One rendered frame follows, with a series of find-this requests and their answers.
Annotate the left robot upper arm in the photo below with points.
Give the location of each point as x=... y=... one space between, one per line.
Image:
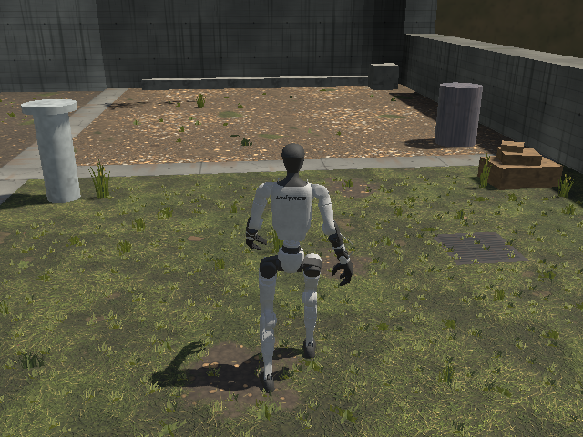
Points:
x=259 y=203

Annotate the right robot forearm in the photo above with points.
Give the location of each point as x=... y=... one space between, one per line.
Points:
x=338 y=246

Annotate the robot right thigh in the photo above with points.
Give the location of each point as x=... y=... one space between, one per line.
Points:
x=312 y=265

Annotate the humanoid robot head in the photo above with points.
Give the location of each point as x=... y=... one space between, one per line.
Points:
x=293 y=157

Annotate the right robot upper arm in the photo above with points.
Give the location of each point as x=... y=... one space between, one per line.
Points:
x=325 y=206

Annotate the robot right hand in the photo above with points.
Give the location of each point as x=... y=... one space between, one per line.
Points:
x=348 y=272

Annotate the robot left hand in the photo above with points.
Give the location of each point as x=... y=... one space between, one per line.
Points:
x=254 y=246

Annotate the left robot forearm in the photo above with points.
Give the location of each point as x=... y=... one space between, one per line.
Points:
x=250 y=233

